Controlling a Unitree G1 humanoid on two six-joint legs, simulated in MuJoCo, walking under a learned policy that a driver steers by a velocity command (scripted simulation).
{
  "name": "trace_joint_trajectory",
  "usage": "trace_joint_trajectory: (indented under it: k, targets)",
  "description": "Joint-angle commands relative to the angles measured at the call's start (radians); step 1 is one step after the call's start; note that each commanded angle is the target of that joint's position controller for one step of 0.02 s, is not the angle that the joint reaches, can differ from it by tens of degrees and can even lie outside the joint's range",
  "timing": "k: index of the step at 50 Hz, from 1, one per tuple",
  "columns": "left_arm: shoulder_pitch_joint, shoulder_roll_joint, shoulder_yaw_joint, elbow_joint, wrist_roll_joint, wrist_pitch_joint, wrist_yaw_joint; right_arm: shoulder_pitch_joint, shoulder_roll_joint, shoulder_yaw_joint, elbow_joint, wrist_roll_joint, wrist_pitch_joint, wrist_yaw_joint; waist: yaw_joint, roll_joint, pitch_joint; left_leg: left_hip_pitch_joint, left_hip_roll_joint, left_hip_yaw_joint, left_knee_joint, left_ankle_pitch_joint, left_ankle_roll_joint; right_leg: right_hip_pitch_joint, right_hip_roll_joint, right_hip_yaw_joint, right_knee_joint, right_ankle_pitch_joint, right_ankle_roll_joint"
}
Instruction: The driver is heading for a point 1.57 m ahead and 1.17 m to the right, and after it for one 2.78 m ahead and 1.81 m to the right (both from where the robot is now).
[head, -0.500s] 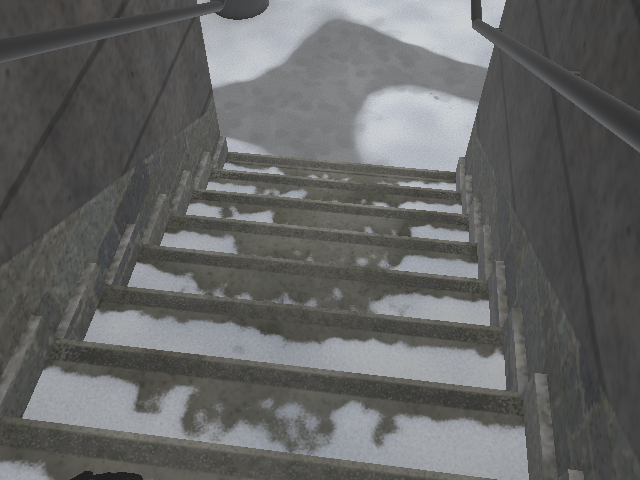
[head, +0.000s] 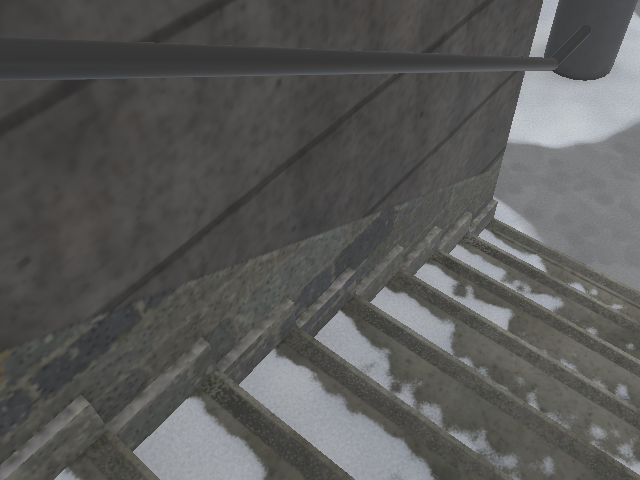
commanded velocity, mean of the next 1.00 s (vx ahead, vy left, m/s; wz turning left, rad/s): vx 0.20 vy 0.00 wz -0.69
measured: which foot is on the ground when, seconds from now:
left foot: down 0.00-0.22, up 0.24-0.62, down 0.64-1.00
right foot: up 0.00-0.20, down 0.22-0.64, up 0.66-1.00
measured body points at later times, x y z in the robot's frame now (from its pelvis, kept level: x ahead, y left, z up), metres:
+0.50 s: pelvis +0.28 -0.10 -0.14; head +0.31 -0.13 +0.31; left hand +0.28 +0.15 -0.27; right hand +0.50 -0.35 -0.21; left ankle +0.45 +0.00 -0.79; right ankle +0.24 -0.15 -0.86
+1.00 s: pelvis +0.33 -0.13 -0.16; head +0.34 -0.15 +0.29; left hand +0.68 -0.11 -0.21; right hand +0.17 -0.38 -0.27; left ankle +0.44 -0.01 -0.86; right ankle +0.25 -0.21 -0.83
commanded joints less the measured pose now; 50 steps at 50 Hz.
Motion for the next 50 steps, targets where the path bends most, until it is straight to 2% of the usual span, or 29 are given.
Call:
trace_joint_trajectory:
  k: [1,2,3,4,5,8,9,10,11,12,13,14,15,16,17,19,21,25,28,31,32,33,34,35,37,38,40,46,50]
  targets:
    - [-0.041,0.178,0.037,-0.076,0.035,-0.016,-0.005,0.008,-0.17,-0.042,-0.011,0.005,-0.051,-0.028,0.038,-0.11,0.021,0.18,0.545,-0.594,-0.172,0.681,0.265,-0.484,-0.09,0.177,-0.425,0.073,0.054]
    - [-0.033,0.182,0.041,-0.065,0.014,0.012,-0.004,-0.023,-0.176,-0.041,-0.025,-0.006,-0.066,-0.015,0.047,-0.182,0.042,-0.022,0.537,-0.498,-0.184,0.878,0.266,-0.281,-0.045,0.168,-0.535,0.059,0.081]
    - [0.096,0.138,0.037,0.012,0.005,0.036,0.0,0.036,-0.16,-0.04,0.007,-0.015,-0.083,0.002,0.054,-0.144,0.002,-0.093,0.498,-0.396,-0.099,1.052,0.241,-0.155,0.006,0.07,-0.457,0.203,0.071]
    - [0.079,0.11,0.04,0.003,-0.025,0.029,-0.017,-0.021,-0.073,-0.027,0.019,0.019,-0.111,0.006,0.106,-0.17,0.016,-0.269,0.351,-0.172,-0.06,0.754,0.117,-0.02,-0.018,0.091,-0.791,0.638,0.044]
    - [0.041,0.044,0.012,0.005,-0.04,0.016,-0.029,-0.063,-0.036,-0.011,0.034,0.06,-0.126,-0.003,0.114,-0.047,-0.006,-0.407,0.229,-0.069,-0.003,0.395,0.041,0.223,0.011,0.059,-0.922,0.933,0.039]
    - [0.107,0.047,0.013,0.022,-0.054,0.013,-0.04,-0.141,-0.072,-0.009,0.011,0.053,-0.113,0.013,0.119,0.075,-0.079,-0.41,0.21,0.048,0.205,0.47,-0.029,0.463,0.159,-0.112,-0.875,1.09,0.038]
    - [0.255,0.067,0.021,0.071,-0.031,0.014,-0.04,-0.17,-0.075,-0.015,-0.008,0.051,-0.104,0.018,0.186,0.037,-0.115,-0.377,0.212,0.096,0.412,0.56,-0.049,0.532,0.188,-0.128,-0.929,1.082,0.02]
    - [0.458,0.075,0.039,0.127,-0.033,0.034,-0.033,-0.279,-0.132,-0.03,-0.023,0.049,-0.077,0.008,0.336,0.009,-0.153,-0.318,0.176,0.166,0.712,0.726,-0.077,0.622,0.18,-0.142,-1.091,1.098,-0.006]
    - [0.543,0.148,0.069,0.146,-0.029,0.037,-0.038,-0.325,-0.099,-0.026,-0.047,0.032,-0.049,-0.02,0.422,-0.087,-0.079,-0.395,0.105,0.183,1.19,0.316,-0.115,0.61,0.087,-0.038,-1.239,1.082,-0.119]
    - [0.416,0.247,0.077,0.139,-0.054,0.042,-0.048,-0.277,0.003,-0.006,-0.101,0.003,-0.019,-0.034,0.279,-0.364,0.093,-0.608,-0.022,0.138,1.56,-0.412,-0.109,0.483,0.002,0.147,-1.062,1.697,-0.117]
    - [0.292,0.209,0.036,0.088,-0.032,0.015,-0.051,-0.088,0.044,0.014,-0.195,0.027,-0.002,-0.048,0.024,-0.345,0.034,-0.767,0.021,-0.001,1.346,-0.324,-0.109,0.518,-0.115,0.445,-1.036,1.97,-0.178]
    - [0.231,0.171,0.035,0.067,-0.034,-0.005,-0.056,-0.072,0.033,0.023,-0.179,0.001,0.022,-0.068,0.009,-0.106,0.026,-0.752,0.102,-0.057,1.224,-0.219,-0.114,0.419,-0.182,0.504,-1.084,1.611,-0.235]
    - [0.157,0.18,0.032,0.03,-0.026,-0.015,-0.057,-0.06,0.01,0.017,-0.16,-0.01,0.037,-0.083,-0.012,-0.026,0.039,-0.709,0.116,-0.07,1.197,-0.166,-0.122,0.279,-0.173,0.524,-1.101,1.41,-0.275]
    - [0.041,0.164,0.027,-0.012,-0.038,-0.005,-0.049,-0.13,-0.026,0.016,-0.148,-0.028,0.051,-0.081,-0.026,0.104,0.032,-0.646,0.145,-0.064,1.064,-0.06,-0.128,0.15,-0.074,0.475,-1.13,1.194,-0.192]
    - [0.088,0.199,0.033,-0.02,-0.042,-0.022,-0.032,-0.117,0.009,0.024,-0.196,-0.028,0.059,-0.084,-0.054,-0.047,-0.024,-0.645,0.144,-0.109,1.007,0.014,-0.149,0.13,-0.138,0.586,-1.055,1.465,-0.243]
    - [0.044,0.135,0.005,-0.041,-0.046,-0.02,-0.02,-0.287,-0.02,0.04,-0.3,0.003,0.056,-0.069,-0.053,-0.126,-0.049,-0.389,0.134,-0.094,0.481,0.276,-0.195,-0.093,-0.018,0.529,-1.181,1.233,-0.19]
    - [0.044,0.129,0.013,-0.056,-0.071,0.008,-0.01,-0.304,-0.004,0.048,-0.285,-0.001,0.078,-0.062,-0.027,-0.175,-0.141,-0.277,0.103,-0.103,0.389,0.367,-0.179,0.016,0.046,0.472,-1.115,1.314,-0.148]
    - [0.095,0.161,0.049,-0.133,-0.065,0.068,0.025,-0.346,-0.034,0.051,-0.298,0.009,0.068,-0.051,0.017,-0.054,-0.183,-0.409,0.113,-0.148,0.348,0.382,-0.152,0.247,0.068,0.532,-0.964,1.354,-0.057]
    - [0.008,0.2,0.078,-0.222,-0.054,0.104,0.02,-0.346,-0.041,0.055,-0.29,0.02,0.044,-0.051,0.027,-0.097,-0.131,-0.374,0.129,-0.176,0.271,0.274,-0.139,0.246,0.076,0.586,-0.937,1.279,-0.066]
    - [-0.144,0.193,0.086,-0.296,-0.057,0.098,-0.003,-0.056,-0.051,0.043,-0.221,0.017,-0.002,-0.058,-0.093,-0.116,-0.153,0.06,0.138,-0.205,-0.01,0.226,-0.064,0.01,0.139,0.552,-0.792,1.222,-0.038]
    - [-0.127,0.165,0.088,-0.318,-0.074,0.095,-0.007,0.031,-0.092,0.025,-0.203,0.028,-0.012,-0.06,-0.106,0.043,-0.191,0.286,0.292,-0.327,-0.156,0.624,-0.012,-0.111,0.235,0.436,-0.552,0.679,0.009]
    - [-0.019,0.109,0.084,-0.328,-0.078,0.098,0.011,-0.009,-0.107,0.022,-0.23,0.045,-0.01,-0.054,-0.017,0.27,-0.238,0.423,0.565,-0.579,-0.173,1.214,0.131,-0.272,0.389,0.258,-0.324,-0.285,0.018]
    - [0.057,0.147,0.079,-0.319,-0.045,0.108,0.008,-0.089,-0.09,0.015,-0.271,0.061,-0.007,-0.042,0.076,0.252,-0.255,0.385,0.696,-0.673,-0.191,1.098,0.218,-0.41,0.259,0.177,-0.197,-0.272,0.009]
    - [-0.082,0.175,0.082,-0.316,-0.012,0.109,0.007,-0.117,-0.02,0.029,-0.305,0.053,-0.007,-0.04,-0.002,0.131,-0.187,0.284,0.64,-0.624,-0.198,0.97,0.223,-0.432,0.183,0.142,-0.171,-0.147,0.007]
    - [-0.201,0.191,0.086,-0.353,-0.027,0.139,-0.008,-0.103,-0.036,0.03,-0.298,0.023,0.007,-0.042,-0.012,0.045,-0.109,0.123,0.54,-0.414,-0.225,0.771,0.144,-0.409,0.132,0.133,-0.216,0.025,0.017]
    - [-0.196,0.172,0.08,-0.357,-0.026,0.156,-0.023,-0.061,-0.072,0.023,-0.289,0.004,0.006,-0.045,-0.022,0.08,-0.123,0.08,0.512,-0.316,-0.205,0.765,0.137,-0.369,0.16,0.083,-0.164,0.109,0.025]
    - [-0.204,0.177,0.079,-0.379,-0.023,0.175,-0.042,-0.042,-0.128,0.002,-0.291,0.005,-0.003,-0.03,-0.004,0.084,-0.146,-0.004,0.504,-0.192,-0.159,0.749,0.079,-0.302,0.16,0.048,-0.142,0.26,0.012]
    - [-0.356,0.157,0.061,-0.458,-0.047,0.203,-0.037,0.024,-0.163,-0.003,-0.321,-0.011,-0.015,-0.002,-0.027,0.182,-0.116,-0.04,0.523,0.003,-0.085,0.552,-0.065,-0.263,0.107,-0.044,-0.425,0.31,0.018]
    - [-0.229,0.177,0.071,-0.409,-0.083,0.197,-0.046,-0.034,-0.219,-0.035,-0.337,0.02,-0.019,0.027,0.059,0.231,-0.117,-0.193,0.513,0.123,0.046,0.421,-0.164,0.107,0.128,-0.128,-0.696,0.229,-0.003]
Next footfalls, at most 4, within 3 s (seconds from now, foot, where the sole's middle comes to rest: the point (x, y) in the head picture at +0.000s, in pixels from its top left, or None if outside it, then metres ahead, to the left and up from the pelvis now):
0.22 right None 0.28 -0.15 -0.90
0.64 left None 0.47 -0.03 -0.90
1.02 right None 0.27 -0.23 -0.90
1.62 left None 0.36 -0.03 -0.90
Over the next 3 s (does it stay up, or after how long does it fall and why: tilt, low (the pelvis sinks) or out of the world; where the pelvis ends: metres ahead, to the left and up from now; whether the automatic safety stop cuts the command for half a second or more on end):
stays up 0.49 -0.61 -0.46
